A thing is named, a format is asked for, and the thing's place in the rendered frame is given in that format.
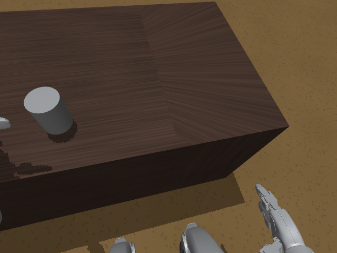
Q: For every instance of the left robot hand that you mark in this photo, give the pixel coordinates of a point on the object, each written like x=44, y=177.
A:
x=4, y=123

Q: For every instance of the right robot hand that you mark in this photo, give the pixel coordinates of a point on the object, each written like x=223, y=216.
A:
x=284, y=231

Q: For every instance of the can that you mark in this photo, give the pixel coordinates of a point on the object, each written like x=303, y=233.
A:
x=49, y=110

